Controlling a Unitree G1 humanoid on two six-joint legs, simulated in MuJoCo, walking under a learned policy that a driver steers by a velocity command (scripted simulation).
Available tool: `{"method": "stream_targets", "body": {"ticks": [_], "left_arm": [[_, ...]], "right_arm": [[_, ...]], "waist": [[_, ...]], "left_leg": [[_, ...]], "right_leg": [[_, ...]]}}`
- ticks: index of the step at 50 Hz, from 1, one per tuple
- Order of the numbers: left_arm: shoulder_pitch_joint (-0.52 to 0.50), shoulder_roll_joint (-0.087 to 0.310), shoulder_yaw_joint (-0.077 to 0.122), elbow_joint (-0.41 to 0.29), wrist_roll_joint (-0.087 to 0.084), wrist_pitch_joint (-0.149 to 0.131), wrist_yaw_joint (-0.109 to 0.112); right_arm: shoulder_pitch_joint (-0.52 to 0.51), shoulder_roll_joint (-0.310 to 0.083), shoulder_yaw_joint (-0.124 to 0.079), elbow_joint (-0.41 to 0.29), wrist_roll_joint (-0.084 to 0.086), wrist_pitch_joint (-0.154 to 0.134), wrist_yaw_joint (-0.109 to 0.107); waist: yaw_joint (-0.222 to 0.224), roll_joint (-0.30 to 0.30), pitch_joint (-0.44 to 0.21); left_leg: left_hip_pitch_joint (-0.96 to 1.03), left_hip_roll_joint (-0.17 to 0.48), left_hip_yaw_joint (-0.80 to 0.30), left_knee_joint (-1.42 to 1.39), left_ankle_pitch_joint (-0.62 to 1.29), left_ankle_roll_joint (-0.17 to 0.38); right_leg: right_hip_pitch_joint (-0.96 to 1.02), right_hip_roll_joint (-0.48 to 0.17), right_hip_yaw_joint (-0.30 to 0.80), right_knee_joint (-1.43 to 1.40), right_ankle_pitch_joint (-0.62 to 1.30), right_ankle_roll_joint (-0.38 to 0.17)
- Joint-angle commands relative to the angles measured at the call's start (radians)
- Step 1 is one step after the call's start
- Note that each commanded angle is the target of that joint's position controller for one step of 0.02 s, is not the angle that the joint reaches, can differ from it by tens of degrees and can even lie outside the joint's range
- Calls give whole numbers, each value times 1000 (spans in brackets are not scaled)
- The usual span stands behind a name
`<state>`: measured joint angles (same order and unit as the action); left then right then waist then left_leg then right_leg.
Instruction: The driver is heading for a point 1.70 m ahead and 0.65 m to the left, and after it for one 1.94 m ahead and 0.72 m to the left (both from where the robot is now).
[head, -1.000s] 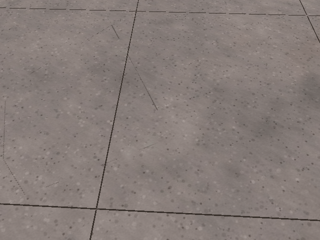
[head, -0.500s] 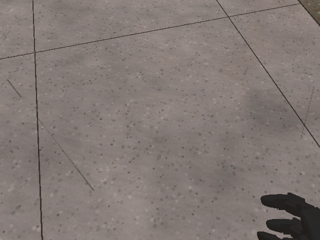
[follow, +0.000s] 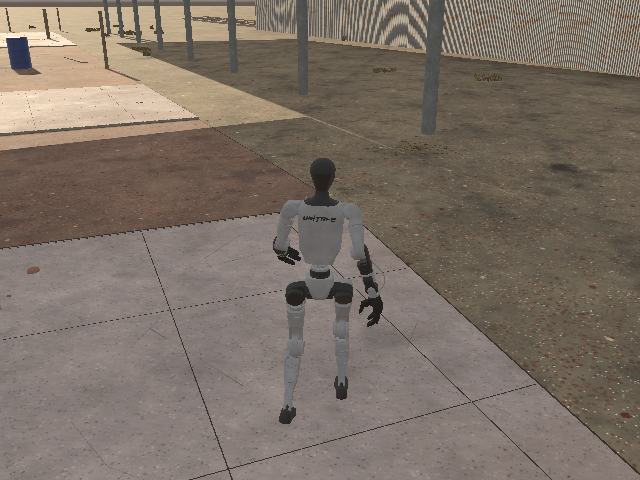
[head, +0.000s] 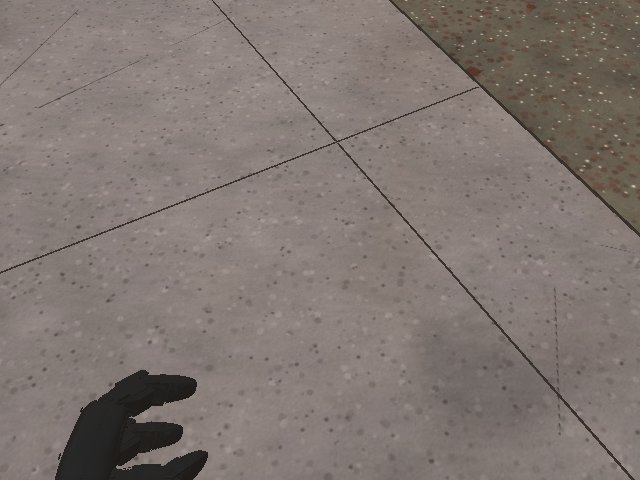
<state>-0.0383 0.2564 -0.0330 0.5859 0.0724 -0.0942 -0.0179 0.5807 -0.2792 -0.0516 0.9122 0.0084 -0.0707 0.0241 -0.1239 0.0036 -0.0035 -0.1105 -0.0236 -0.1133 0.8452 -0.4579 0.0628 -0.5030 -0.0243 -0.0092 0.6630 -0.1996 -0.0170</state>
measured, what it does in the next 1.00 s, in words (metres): walks ahead, turning left: left foot, then right foot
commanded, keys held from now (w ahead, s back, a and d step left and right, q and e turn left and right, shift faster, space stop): w+q+shift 0.78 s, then w+shift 0.04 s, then w+e+shift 0.18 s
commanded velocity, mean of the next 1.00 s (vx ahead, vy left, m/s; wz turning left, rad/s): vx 1.00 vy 0.00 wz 0.78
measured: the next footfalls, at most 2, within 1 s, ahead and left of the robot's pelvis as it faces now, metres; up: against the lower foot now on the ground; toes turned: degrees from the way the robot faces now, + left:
left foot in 0.38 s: +0.52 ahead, +0.11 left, +0.00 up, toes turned +23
right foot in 0.78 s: +0.97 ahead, +0.16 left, +0.00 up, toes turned +45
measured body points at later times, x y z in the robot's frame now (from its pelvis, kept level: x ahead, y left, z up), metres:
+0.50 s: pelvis +0.46 +0.08 -0.01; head +0.48 +0.07 +0.44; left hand +0.46 +0.35 -0.11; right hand +0.66 -0.15 -0.13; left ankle +0.49 +0.10 -0.72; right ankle +0.39 -0.12 -0.59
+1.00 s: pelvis +0.88 +0.24 +0.02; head +0.90 +0.25 +0.47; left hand +0.65 +0.43 -0.09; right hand +1.22 +0.22 -0.04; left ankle +0.82 +0.35 -0.64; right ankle +0.94 +0.13 -0.72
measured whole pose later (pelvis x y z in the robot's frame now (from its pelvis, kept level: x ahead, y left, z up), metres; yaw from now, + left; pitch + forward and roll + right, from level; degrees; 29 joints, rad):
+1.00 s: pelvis +0.88 +0.24 +0.02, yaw +45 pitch +2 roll -1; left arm 0.48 0.32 0.05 0.84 0.02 -0.08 0.00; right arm 0.08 -0.35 -0.03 0.65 -0.07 -0.04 0.06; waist 0.07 0.04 -0.01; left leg -0.59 -0.01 -0.05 1.08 -0.28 0.06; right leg -0.16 0.02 -0.01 0.41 -0.28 -0.01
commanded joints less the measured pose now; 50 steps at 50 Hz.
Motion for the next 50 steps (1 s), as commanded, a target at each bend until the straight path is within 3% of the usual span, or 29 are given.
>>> {"method": "stream_targets", "body": {"ticks": [1, 3, 7, 9, 12, 14, 16, 17, 18, 19, 20, 21, 22, 23, 26, 30, 33, 36, 37, 38, 39, 40, 41, 42, 43, 44, 46, 48, 50], "left_arm": [[377, 216, 98, 61, -14, 17, 37], [325, 130, 83, 79, -22, 4, 28], [379, 62, 71, 162, -59, -29, 20], [376, 67, 73, 180, -58, -40, 17], [350, 99, 79, 196, -52, -42, 27], [406, 156, 89, 213, -53, -41, 36], [402, 237, 110, 202, -49, -19, 51], [362, 266, 119, 188, -43, -1, 57], [320, 271, 121, 166, -36, 15, 56], [335, 223, 114, 179, -25, 20, 37], [386, 76, 72, 122, -5, 8, 27], [377, 135, 71, 13, -34, -15, 26], [290, 182, 70, 9, -27, -35, 25], [270, 189, 68, 17, -29, -39, 24], [292, 155, 55, 30, 6, 17, 26], [83, 86, 28, -68, -14, 38, 4], [25, 78, 24, -79, -47, 31, -5], [68, 139, 46, -68, -51, 26, 9], [174, 185, 67, -37, -52, 24, 21], [364, 223, 88, 5, -53, 20, 36], [585, 288, 117, 47, -35, 16, 59], [635, 350, 128, 64, 6, 13, 67], [494, 347, 136, 49, -4, 17, 53], [377, 224, 117, 32, -15, 20, 42], [354, 167, 105, 52, -24, 21, 31], [363, 152, 101, 79, -20, 19, 24], [432, 125, 90, 152, -33, 2, 17], [462, 131, 90, 187, -58, -10, 9], [456, 148, 98, 189, -61, -10, 9]], "right_arm": [[-177, -112, -19, -173, -5, -4, -10], [-234, -90, -17, -159, -23, 19, 9], [-339, -31, -10, -198, -42, 70, 36], [-424, -16, 5, -260, -42, 68, 51], [-549, -28, 22, -306, -36, 63, 74], [-574, -40, 26, -311, -34, 60, 82], [-436, -91, 12, -273, -31, 61, 71], [-271, -135, -7, -228, -31, 60, 61], [-52, -183, -35, -159, -33, 58, 42], [-22, -230, -62, -129, -24, 64, 13], [-109, -329, -79, -151, -24, 79, -2], [-130, -380, -95, -205, -34, 88, -6], [-156, -323, -89, -214, -32, 87, -18], [-199, -269, -76, -201, -32, 78, -24], [-258, -204, -48, -191, -21, 32, -29], [-267, -201, -51, -191, -15, -2, -19], [-233, -224, -66, -180, -4, -6, -8], [-213, -248, -78, -175, -6, 0, -15], [-221, -274, -83, -176, -14, 2, -16], [-268, -298, -86, -183, -20, -1, -12], [-307, -220, -65, -205, -25, -14, -10], [-275, -46, -19, -249, -12, -20, -15], [-193, -78, -3, -275, -2, -15, -13], [-249, -130, -7, -233, -32, 1, -13], [-294, -133, -6, -232, -50, 6, 2], [-341, -123, -3, -244, -58, 10, 15], [-384, -78, 15, -278, -69, 19, 31], [-448, -77, 28, -318, -82, 23, 36], [-561, -85, 45, -370, -79, 14, 44]], "waist": [[222, -147, -136], [178, -84, -10], [127, -72, 72], [105, -102, 89], [96, -44, 133], [95, -36, 107], [4, -96, 3], [-86, -111, -81], [-176, -93, -178], [-146, 30, -156], [-6, 247, -125], [-1, 236, -339], [-6, 61, -202], [53, -40, -51], [171, -112, 69], [141, -47, 124], [85, 8, 67], [96, 31, 7], [148, 24, -70], [270, 6, -160], [366, -51, -269], [308, -320, -317], [200, -434, -335], [190, -230, -178], [179, -108, -86], [169, -65, -44], [141, -98, 19], [118, -108, 54], [122, -83, 82]], "left_leg": [[-719, 55, 29, 510, 139, 49], [-681, 104, 42, 451, 192, 28], [-723, 137, 71, 409, 237, 10], [-725, 142, 104, 326, 337, 15], [-582, 98, 211, 42, 477, 46], [-421, 12, 310, -73, 508, 81], [-251, -55, 323, -87, 427, 114], [-77, -80, 298, -83, 379, 140], [172, -87, 231, -128, 342, 178], [330, -47, 132, -187, 266, 207], [416, 125, -188, -134, 485, 274], [596, 255, -617, -419, 162, 441], [471, 276, -698, -588, -12, 395], [285, 247, -630, -619, 23, 348], [-110, 127, -404, -623, 290, 315], [-337, 1, -247, -677, 398, 260], [-270, -2, -246, -655, 566, 197], [-89, 26, -293, -514, 771, 142], [-47, 21, -290, -372, 897, 117], [-98, -7, -261, -140, 924, 91], [-246, -55, -203, 172, 733, 72], [-518, -153, -104, 466, -77, 62], [-650, -114, -61, 573, -11, 68], [-666, -33, -32, 568, 114, 68], [-629, -4, -14, 506, 179, 56], [-598, 10, -16, 456, 178, 44], [-586, 18, -46, 365, 137, 25], [-638, 54, 15, 259, 144, -2], [-608, 82, 68, 77, 254, -36]], "right_leg": [[695, -397, 681, -416, -586, -138], [526, -303, 394, -422, -236, -116], [471, -225, 79, -483, 161, -67], [450, -222, -40, -497, 358, -65], [392, -155, -215, -558, 452, -32], [430, -156, -262, -495, 871, -12], [510, -195, -256, -273, 1230, 3], [487, -216, -241, -59, 1300, -5], [385, -218, -215, 237, 1197, -18], [175, -86, -212, 614, 399, -3], [-152, 44, -155, 1013, -334, 29], [-368, 61, 63, 1082, -294, 31], [-424, 1, 103, 976, -207, 26], [-383, -39, 99, 855, -145, 27], [-177, -105, 95, 650, -201, 76], [-19, -103, 24, 248, 40, 98], [130, -41, 7, 21, 292, 71], [230, 9, 34, -108, 221, 48], [342, 40, 32, -103, 113, 39], [545, 35, 17, -106, 42, 30], [786, -105, 139, -94, -194, 6], [933, -370, 561, -254, -545, -31], [869, -429, 968, -437, -668, -109], [712, -371, 824, -438, -700, -129], [579, -310, 652, -421, -532, -132], [495, -257, 535, -418, -391, -123], [402, -200, 423, -434, -243, -136], [391, -187, 389, -474, -116, -168], [322, -158, 328, -531, -32, -187]]}}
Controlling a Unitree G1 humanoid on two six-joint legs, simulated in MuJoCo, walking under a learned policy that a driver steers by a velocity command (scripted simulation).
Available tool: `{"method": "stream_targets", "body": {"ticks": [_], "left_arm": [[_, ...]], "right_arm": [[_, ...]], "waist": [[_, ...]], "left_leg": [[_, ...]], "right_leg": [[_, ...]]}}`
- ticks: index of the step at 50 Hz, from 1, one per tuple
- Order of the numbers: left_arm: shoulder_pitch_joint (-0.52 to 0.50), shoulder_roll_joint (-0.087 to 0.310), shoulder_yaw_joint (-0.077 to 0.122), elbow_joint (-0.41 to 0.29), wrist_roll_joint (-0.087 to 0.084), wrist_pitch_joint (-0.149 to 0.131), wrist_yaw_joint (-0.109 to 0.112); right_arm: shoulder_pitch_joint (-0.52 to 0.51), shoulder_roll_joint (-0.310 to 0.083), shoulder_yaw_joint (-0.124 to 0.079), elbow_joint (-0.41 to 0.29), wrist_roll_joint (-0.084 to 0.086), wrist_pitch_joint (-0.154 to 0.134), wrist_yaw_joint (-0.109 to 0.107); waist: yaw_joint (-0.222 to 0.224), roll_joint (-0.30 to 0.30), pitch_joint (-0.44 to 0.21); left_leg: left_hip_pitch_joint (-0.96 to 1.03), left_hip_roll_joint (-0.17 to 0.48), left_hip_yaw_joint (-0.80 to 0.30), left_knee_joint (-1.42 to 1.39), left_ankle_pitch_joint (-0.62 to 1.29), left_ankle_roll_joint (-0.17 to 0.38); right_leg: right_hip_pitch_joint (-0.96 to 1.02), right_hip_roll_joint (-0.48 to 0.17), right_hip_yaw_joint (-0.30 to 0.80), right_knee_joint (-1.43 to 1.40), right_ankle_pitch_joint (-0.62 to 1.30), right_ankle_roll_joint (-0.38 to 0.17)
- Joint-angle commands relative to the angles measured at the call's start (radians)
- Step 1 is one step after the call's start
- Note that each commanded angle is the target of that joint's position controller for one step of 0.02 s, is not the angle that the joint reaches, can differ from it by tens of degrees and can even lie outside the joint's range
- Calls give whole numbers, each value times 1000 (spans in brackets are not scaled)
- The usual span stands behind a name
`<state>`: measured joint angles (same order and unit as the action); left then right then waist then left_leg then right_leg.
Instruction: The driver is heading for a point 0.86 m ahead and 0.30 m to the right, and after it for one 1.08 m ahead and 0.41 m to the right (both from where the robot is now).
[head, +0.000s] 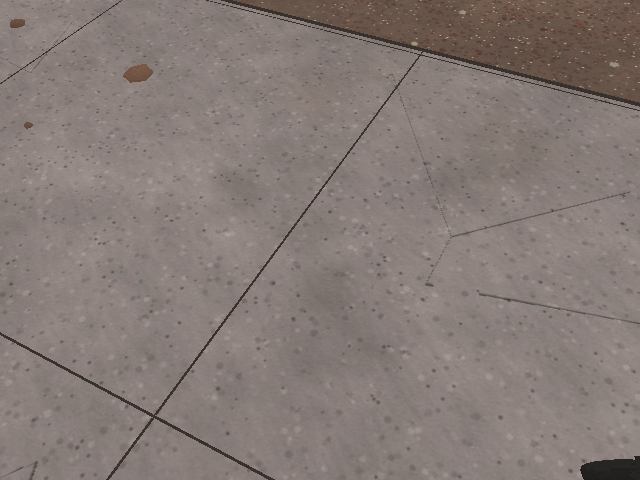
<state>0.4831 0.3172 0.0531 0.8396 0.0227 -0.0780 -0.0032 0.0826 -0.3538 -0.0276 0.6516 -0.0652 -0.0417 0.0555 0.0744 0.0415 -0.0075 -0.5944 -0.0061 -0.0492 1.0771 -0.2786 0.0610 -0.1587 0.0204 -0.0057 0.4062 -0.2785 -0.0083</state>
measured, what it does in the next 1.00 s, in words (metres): walks ahead, turning right: left foot, then right foot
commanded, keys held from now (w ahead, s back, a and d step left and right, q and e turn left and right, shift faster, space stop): w+e+shift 0.76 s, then e+shift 0.24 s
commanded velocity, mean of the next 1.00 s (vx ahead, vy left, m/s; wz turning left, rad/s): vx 0.91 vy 0.00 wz -0.79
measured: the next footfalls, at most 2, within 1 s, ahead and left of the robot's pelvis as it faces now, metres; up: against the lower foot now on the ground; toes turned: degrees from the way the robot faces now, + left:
left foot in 0.18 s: +0.34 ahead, +0.11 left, +0.00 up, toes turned -7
right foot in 0.62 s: +0.70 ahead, -0.19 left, +0.00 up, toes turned -31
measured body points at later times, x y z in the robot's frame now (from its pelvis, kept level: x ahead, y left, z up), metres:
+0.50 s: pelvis +0.44 -0.03 -0.02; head +0.47 -0.05 +0.43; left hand +0.76 +0.12 -0.08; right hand +0.29 -0.29 -0.14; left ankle +0.30 +0.12 -0.74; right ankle +0.58 -0.19 -0.68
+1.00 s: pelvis +0.86 -0.23 -0.03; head +0.88 -0.27 +0.42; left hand +1.08 -0.01 -0.14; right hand +0.89 -0.59 -0.06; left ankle +1.08 -0.29 -0.75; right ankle +0.68 -0.17 -0.73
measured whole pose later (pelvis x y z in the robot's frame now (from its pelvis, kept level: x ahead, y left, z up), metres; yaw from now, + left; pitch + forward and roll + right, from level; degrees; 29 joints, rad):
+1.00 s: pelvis +0.86 -0.23 -0.03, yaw -52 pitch +1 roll -1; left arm 0.46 0.32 0.08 0.79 -0.03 -0.01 0.03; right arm -0.06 -0.28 0.00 0.53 0.00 -0.12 -0.02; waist 0.12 0.04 0.07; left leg -0.53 0.00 -0.12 0.43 0.14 -0.03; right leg -0.04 0.21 0.30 0.67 -0.52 -0.09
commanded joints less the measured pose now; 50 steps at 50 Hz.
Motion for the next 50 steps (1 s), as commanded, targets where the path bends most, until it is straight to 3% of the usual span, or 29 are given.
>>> {"method": "stream_targets", "body": {"ticks": [1, 3, 6, 8, 9, 10, 11, 12, 13, 15, 18, 21, 24, 26, 28, 29, 30, 31, 32, 33, 34, 35, 38, 41, 44, 45, 48, 49, 50], "left_arm": [[-84, 102, 19, -69, -11, -26, -7], [-82, 160, 37, -67, -20, -28, -16], [-39, 180, 41, -45, -26, -26, -23], [-20, 195, 44, -30, -31, -21, -21], [-38, 152, 32, -48, -34, -25, -21], [23, -4, 1, -84, -46, -23, -12], [12, 58, 9, -107, -48, -8, -10], [-75, 83, 17, -106, -30, 7, -9], [-126, 70, 14, -104, -18, 14, -19], [-135, 35, 12, -95, -3, 40, -38], [-246, -9, 2, -149, 7, 75, -56], [-370, -12, -11, -217, 5, 75, -77], [-482, -6, -27, -256, 2, 72, -102], [-468, 16, -25, -247, -1, 70, -101], [-289, 74, -4, -199, -3, 68, -85], [-97, 118, 19, -145, -1, 66, -73], [86, 169, 51, -78, 0, 67, -48], [10, 241, 79, -76, -23, 82, -22], [-67, 367, 99, -139, 11, 97, -21], [-47, 314, 99, -161, 0, 98, -10], [-71, 260, 86, -134, -3, 89, 1], [-96, 220, 75, -117, -5, 73, 6], [-157, 162, 46, -122, -12, 31, 6], [-176, 175, 51, -121, -18, 14, -1], [-133, 179, 65, -95, -30, 31, -11], [-98, 107, 55, -118, -105, 30, 21], [-158, 169, 71, -124, -71, 50, 47], [-185, 140, 66, -142, -59, 55, 45], [-137, 11, 28, -169, -28, 67, 43]], "right_arm": [[-104, 1, 34, -123, 7, -21, 21], [-128, 3, 41, -121, 27, -26, 31], [-93, -50, 17, -100, 29, -27, -1], [147, -90, -12, -22, 9, -34, -35], [312, -153, -37, -3, -9, -41, -58], [383, -217, -53, 1, -36, -41, -72], [337, -208, -58, -9, -9, -28, -75], [248, -117, -42, -5, 5, -29, -74], [216, -62, -32, 6, 14, -36, -69], [211, -17, -22, 36, 18, -50, -68], [253, 11, -20, 95, 46, -78, -57], [232, 20, -18, 120, 44, -91, -56], [239, -28, -27, 140, 44, -93, -65], [285, -87, -38, 148, 43, -87, -73], [274, -160, -57, 135, 36, -56, -86], [232, -185, -65, 116, 31, -37, -90], [215, -178, -65, 105, 22, -27, -84], [208, -54, -37, 88, 12, -33, -61], [291, -43, -21, -40, 39, -52, -59], [188, -91, -18, -50, 26, -77, -61], [158, -86, -11, -51, 30, -90, -61], [134, -72, -4, -49, 19, -86, -64], [163, -52, 4, -39, -14, -21, -62], [8, 6, 25, -114, 8, -14, -53], [-35, 38, 38, -119, 34, -20, -48], [-155, 25, 13, -168, 62, -69, -61], [-60, -73, -43, -159, 89, -91, -86], [91, -88, -57, -125, 80, -91, -92], [247, -97, -53, -93, 63, -78, -92]], "waist": [[-77, -113, 96], [-74, -118, 89], [-94, -103, 48], [-208, -62, -115], [-287, -7, -213], [-230, 196, -330], [-210, 206, -332], [-176, 101, -153], [-161, 43, -58], [-107, 45, 12], [-81, 47, 70], [-54, 45, 108], [-58, -15, 147], [-39, 1, 102], [72, 54, -18], [167, 64, -112], [229, 11, -188], [133, -233, -102], [23, -354, -294], [79, -119, -292], [28, -29, -117], [-26, 42, -25], [-123, 52, 51], [-116, 33, 129], [-55, -41, 29], [0, 37, 18], [-93, -98, -76], [-168, -128, -174], [-183, -43, -330]], "left_leg": [[-19, 58, 21, -284, 145, -46], [218, 15, 77, -396, 221, -48], [338, -9, 71, -481, 208, -29], [650, -34, 81, -520, 124, -7], [866, 145, -89, -548, -86, 16], [1024, 438, -521, -675, -486, 49], [935, 476, -788, -834, -618, 99], [815, 417, -616, -828, -533, 95], [707, 370, -449, -826, -319, 92], [581, 305, -246, -863, -79, 66], [561, 295, -66, -910, 169, 55], [521, 237, 142, -945, 379, 24], [470, 189, 296, -997, 543, -11], [555, 202, 325, -888, 1018, -27], [619, 239, 317, -601, 1338, -34], [562, 260, 295, -354, 1354, -21], [401, 225, 286, -20, 1084, -25], [104, 19, 274, 388, -35, -58], [-250, -62, 80, 668, -242, -96], [-313, 3, -47, 610, -133, -82], [-299, 48, -50, 483, -80, -76], [-231, 89, -45, 366, -75, -81], [-50, 132, -35, 170, -152, -123], [66, 101, 47, -129, 39, -146], [260, -9, 97, -387, 348, -106], [328, -80, 17, -538, 353, -128], [459, -73, -27, -693, 478, -119], [632, -33, -23, -692, 587, -101], [910, 202, -196, -526, 829, -21]], "right_leg": [[-101, -173, 271, -300, 78, -183], [-213, -173, 234, -358, 205, -177], [-88, -197, 217, -236, 502, -155], [-106, -125, 157, 162, 689, -124], [-283, -63, 128, 466, 469, -108], [-511, 8, 89, 803, -206, -99], [-605, 6, 96, 938, -140, -112], [-659, -55, 86, 945, -48, -111], [-652, -86, 78, 906, -2, -102], [-601, -122, 78, 867, 11, -79], [-672, -155, 60, 839, 41, -66], [-669, -149, 15, 718, 192, -72], [-484, -93, -116, 433, 321, -114], [-352, -6, -190, 367, 311, -151], [-157, 65, -198, 361, 203, -186], [53, 85, -160, 350, 149, -217], [319, 92, -86, 289, 90, -244], [403, -33, 138, 224, 55, -280], [668, -267, 738, 37, -1, -501], [623, -286, 839, -106, -125, -481], [435, -266, 780, -155, -105, -433], [261, -223, 689, -160, -9, -396], [-70, -109, 490, -179, 151, -369], [-254, -21, 351, -166, 610, -316], [-228, 66, 273, -49, 773, -189], [-252, 58, 396, -36, 524, -154], [-85, 73, 434, 173, 490, -73], [-96, 118, 377, 369, 476, -20], [-243, 159, 296, 682, -129, 27]]}}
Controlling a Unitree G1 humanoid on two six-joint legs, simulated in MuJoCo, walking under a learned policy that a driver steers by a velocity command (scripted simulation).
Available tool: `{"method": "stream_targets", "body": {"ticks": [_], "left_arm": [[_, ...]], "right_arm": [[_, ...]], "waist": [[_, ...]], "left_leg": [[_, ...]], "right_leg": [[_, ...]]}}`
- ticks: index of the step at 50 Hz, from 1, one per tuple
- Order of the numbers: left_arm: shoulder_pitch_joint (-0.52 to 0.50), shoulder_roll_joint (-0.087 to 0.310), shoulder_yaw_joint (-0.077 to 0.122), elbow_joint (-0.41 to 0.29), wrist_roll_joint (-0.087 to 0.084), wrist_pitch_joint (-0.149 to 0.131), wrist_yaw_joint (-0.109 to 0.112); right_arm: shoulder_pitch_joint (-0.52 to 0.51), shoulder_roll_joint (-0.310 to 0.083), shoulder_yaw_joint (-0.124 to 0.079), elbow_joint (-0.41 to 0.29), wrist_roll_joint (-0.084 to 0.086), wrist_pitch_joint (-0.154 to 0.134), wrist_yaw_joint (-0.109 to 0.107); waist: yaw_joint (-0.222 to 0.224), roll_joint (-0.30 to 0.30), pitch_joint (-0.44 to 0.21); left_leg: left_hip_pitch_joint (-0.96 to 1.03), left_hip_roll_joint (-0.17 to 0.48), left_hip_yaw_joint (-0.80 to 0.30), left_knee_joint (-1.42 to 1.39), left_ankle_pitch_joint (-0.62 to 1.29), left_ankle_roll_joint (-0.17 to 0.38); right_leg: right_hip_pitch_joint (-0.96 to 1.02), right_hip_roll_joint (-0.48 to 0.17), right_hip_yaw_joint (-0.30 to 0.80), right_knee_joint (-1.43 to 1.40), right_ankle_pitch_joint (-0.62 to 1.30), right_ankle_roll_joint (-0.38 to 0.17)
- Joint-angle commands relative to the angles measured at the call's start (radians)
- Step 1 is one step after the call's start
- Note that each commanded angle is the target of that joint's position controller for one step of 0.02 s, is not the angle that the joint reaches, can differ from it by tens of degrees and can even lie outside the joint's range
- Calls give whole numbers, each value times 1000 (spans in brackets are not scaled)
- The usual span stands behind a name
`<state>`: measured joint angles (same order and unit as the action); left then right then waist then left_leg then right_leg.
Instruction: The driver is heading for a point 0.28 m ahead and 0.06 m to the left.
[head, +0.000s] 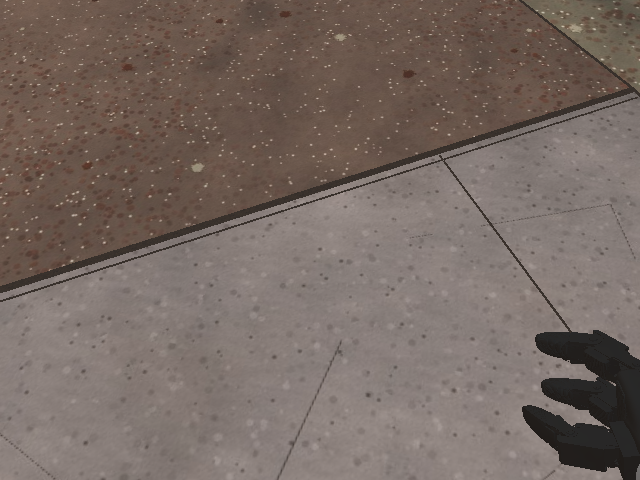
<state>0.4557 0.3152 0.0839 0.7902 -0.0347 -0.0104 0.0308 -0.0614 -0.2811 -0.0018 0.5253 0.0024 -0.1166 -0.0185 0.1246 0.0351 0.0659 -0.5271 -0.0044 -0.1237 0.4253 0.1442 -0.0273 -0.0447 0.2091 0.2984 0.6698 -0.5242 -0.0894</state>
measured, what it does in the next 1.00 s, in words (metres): walks ahead: right foot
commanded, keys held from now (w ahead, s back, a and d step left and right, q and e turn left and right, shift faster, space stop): e+shift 0.04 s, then shift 0.96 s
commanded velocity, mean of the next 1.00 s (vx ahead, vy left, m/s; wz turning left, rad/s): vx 0.09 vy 0.00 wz -0.27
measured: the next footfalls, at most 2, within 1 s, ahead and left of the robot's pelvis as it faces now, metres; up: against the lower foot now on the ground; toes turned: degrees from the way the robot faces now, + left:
right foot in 0.40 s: +0.17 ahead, -0.10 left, +0.00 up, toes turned -10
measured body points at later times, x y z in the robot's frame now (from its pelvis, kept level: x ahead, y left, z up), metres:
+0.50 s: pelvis +0.11 +0.02 +0.03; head +0.12 +0.00 +0.47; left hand +0.36 +0.21 -0.04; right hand +0.17 -0.28 -0.10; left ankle +0.18 +0.15 -0.70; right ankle +0.13 -0.09 -0.71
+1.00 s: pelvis +0.15 +0.02 +0.02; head +0.16 +0.02 +0.47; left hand +0.34 +0.24 -0.08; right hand +0.20 -0.25 -0.10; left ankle +0.17 +0.15 -0.71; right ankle +0.13 -0.09 -0.71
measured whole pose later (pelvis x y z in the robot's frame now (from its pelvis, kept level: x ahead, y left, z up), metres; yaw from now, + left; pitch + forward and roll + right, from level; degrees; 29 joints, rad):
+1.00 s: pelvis +0.15 +0.02 +0.02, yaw -12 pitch -1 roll +0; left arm 0.18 0.23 0.04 0.75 0.01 0.02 0.02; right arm 0.17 -0.24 -0.01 0.89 -0.01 0.00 -0.02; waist -0.01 0.00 0.02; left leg -0.22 0.02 0.03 0.54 -0.29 -0.02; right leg -0.25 0.02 0.04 0.56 -0.29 -0.01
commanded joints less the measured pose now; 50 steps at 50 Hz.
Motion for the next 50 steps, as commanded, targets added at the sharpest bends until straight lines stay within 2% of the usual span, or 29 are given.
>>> {"method": "stream_targets", "body": {"ticks": [1, 2, 3, 4, 5, 6, 7, 8, 9, 10, 12, 15, 17, 18, 19, 20, 21, 22, 23, 25, 27, 28, 29, 31, 32, 37, 50], "left_arm": [[73, -27, -25, -151, 33, 3, -2], [168, 87, -10, -146, 2, 12, -18], [39, 135, 3, -157, -11, 27, -18], [-88, 157, 14, -176, -8, 45, -9], [-128, 151, 17, -193, -3, 62, 2], [-144, 127, 12, -208, 4, 68, 4], [-147, 84, 0, -216, 9, 64, 4], [-148, 44, -12, -219, 14, 55, 5], [-159, 20, -21, -221, 20, 43, 5], [-171, 13, -27, -220, 26, 36, 2], [-196, 31, -30, -216, 29, 36, -6], [-262, 72, -26, -230, 28, 53, -19], [-282, 77, -22, -235, 32, 59, -27], [-274, 74, -21, -229, 37, 58, -31], [-279, 81, -18, -232, 43, 58, -29], [-283, 129, -14, -252, 56, 58, -21], [-345, 156, -15, -260, 75, 59, -18], [-381, 108, -23, -270, 77, 47, -19], [-416, 81, -34, -260, 78, 34, -21], [-447, 68, -36, -250, 63, 17, -26], [-414, 42, -45, -228, 55, 13, -30], [-391, 31, -48, -218, 54, 11, -33], [-366, 30, -46, -218, 54, 15, -34], [-374, 42, -43, -209, 58, 17, -33], [-372, 39, -41, -204, 57, 17, -31], [-354, 18, -37, -185, 50, 18, -21], [-301, 9, -18, -96, 46, 16, -3]], "right_arm": [[427, -188, -67, 13, -57, 11, -12], [363, -211, -89, 25, -37, 28, 1], [254, -159, -85, -10, -31, 44, -10], [185, -83, -62, -17, -32, 61, -20], [138, -67, -46, -14, -31, 70, -21], [118, -81, -49, 5, -29, 71, -15], [123, -91, -57, 31, -30, 64, -8], [132, -99, -64, 56, -29, 56, 0], [140, -113, -71, 76, -28, 51, 5], [140, -127, -78, 90, -24, 51, 8], [118, -144, -84, 105, -7, 61, 12], [117, -166, -87, 126, 9, 80, 17], [121, -168, -83, 141, 16, 89, 19], [127, -154, -76, 150, 19, 93, 20], [165, -120, -62, 170, 17, 94, 21], [218, -70, -43, 180, -7, 92, 26], [250, -41, -35, 164, -19, 92, 25], [199, -107, -50, 172, -20, 98, 17], [205, -110, -55, 175, -14, 101, 17], [234, -96, -53, 203, -27, 107, 13], [242, -79, -43, 209, -31, 103, 20], [247, -83, -39, 207, -30, 102, 23], [238, -126, -48, 220, -24, 102, 23], [226, -92, -42, 231, -22, 98, 24], [218, -89, -41, 235, -24, 96, 23], [227, -77, -38, 260, -17, 91, 11], [220, -65, -37, 329, -12, 102, -5]], "waist": [[-156, 253, -582], [-118, 285, -651], [-135, 173, -527], [-144, 52, -352], [-120, 19, -238], [-99, 13, -150], [-88, 24, -114], [-85, 36, -117], [-88, 43, -145], [-90, 44, -185], [-91, 51, -234], [-106, 71, -215], [-100, 73, -186], [-92, 72, -172], [-95, 57, -160], [-120, -74, -175], [-172, -265, -172], [-126, -217, -133], [-151, -213, -120], [-164, -186, -121], [-168, -152, -138], [-159, -134, -147], [-130, -76, -108], [-143, -42, -80], [-139, -33, -82], [-142, -31, -116], [-141, -42, -99]], "left_leg": [[1035, 478, -483, 159, 772, 209], [1000, 594, -671, 111, 381, 360], [860, 480, -580, 14, -25, 340], [667, 377, -404, -41, -165, 280], [496, 312, -294, -69, -128, 253], [362, 271, -208, -92, -53, 243], [285, 237, -127, -110, 38, 236], [260, 222, -71, -117, 164, 243], [272, 226, -43, -116, 274, 260], [291, 242, -30, -110, 326, 277], [288, 261, -5, -111, 303, 290], [255, 267, 3, -127, 44, 275], [225, 253, 7, -111, -163, 245], [191, 235, 17, -87, -247, 217], [147, 204, 34, -56, -345, 163], [88, 131, 103, 66, -496, 78], [85, 32, 192, 146, -595, 14], [145, 50, 136, 229, -592, -10], [167, 50, 129, 223, -557, -11], [226, 50, 131, 155, -456, -21], [311, 56, 124, 60, -315, -24], [340, 77, 108, 30, -252, -18], [297, 71, 115, 35, -317, -1], [267, 69, 115, 16, -351, 17], [269, 68, 112, 13, -335, 15], [294, 71, 112, 24, -296, 18], [303, 68, 112, 27, -290, 32]], "right_leg": [[-517, 14, -37, 713, -299, 136], [-583, -106, -48, 935, -178, 170], [-641, -173, -114, 935, -39, 183], [-659, -197, -174, 878, 50, 190], [-621, -212, -193, 847, 70, 192], [-577, -228, -196, 763, 58, 183], [-530, -234, -210, 654, 48, 171], [-491, -231, -229, 549, 34, 165], [-462, -229, -241, 459, 38, 162], [-428, -237, -241, 384, 78, 156], [-342, -243, -242, 253, 188, 144], [-264, -237, -250, 118, 255, 123], [-188, -221, -273, -21, 296, 91], [-121, -207, -291, -115, 337, 69], [-54, -219, -266, -194, 352, 40], [17, -364, -90, -281, 476, -10], [-109, -508, 75, -349, 363, -129], [-204, -483, 75, -384, 272, -154], [-230, -445, 30, -372, 247, -125], [-233, -387, -40, -324, 288, -71], [-233, -345, -79, -277, 342, -34], [-225, -324, -85, -259, 313, -14], [-243, -299, -110, -269, 261, 5], [-228, -282, -132, -243, 257, 22], [-221, -277, -141, -230, 290, 22], [-189, -260, -169, -197, 417, 22], [-175, -244, -195, -192, 466, 43]]}}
